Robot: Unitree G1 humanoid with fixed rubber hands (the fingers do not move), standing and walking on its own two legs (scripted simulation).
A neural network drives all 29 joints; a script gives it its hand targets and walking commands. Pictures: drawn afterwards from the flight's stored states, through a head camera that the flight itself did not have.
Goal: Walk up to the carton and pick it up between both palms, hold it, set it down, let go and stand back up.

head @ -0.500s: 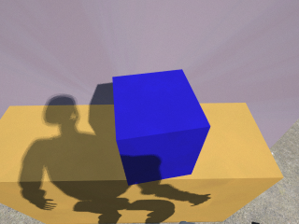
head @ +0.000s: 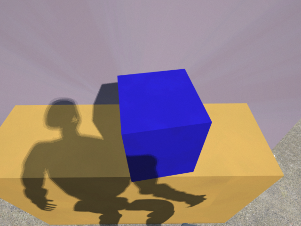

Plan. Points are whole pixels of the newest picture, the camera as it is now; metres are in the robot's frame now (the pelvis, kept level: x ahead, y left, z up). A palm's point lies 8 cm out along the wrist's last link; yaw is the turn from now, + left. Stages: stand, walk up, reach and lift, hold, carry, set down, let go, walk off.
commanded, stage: walk up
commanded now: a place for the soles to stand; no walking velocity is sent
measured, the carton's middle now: (157, 126) +0.40 -0.01 +0.04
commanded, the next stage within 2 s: reach and lift in 0.80 s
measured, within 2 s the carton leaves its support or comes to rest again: neither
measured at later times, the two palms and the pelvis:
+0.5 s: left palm out of the picture +0.04 +0.29 -0.12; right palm out of the picture +0.03 -0.31 -0.11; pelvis -0.02 -0.01 +0.00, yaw -1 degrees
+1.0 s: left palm out of the picture +0.11 +0.28 -0.11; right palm out of the picture +0.10 -0.30 -0.13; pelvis -0.02 -0.02 -0.02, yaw -1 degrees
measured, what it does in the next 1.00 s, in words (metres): stands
